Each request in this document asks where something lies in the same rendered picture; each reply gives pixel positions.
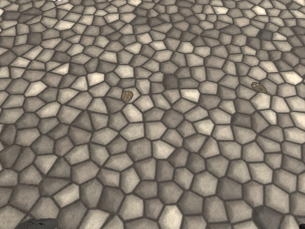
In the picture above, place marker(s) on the left robot hand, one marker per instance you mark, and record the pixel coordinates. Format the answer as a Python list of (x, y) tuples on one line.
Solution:
[(48, 223)]

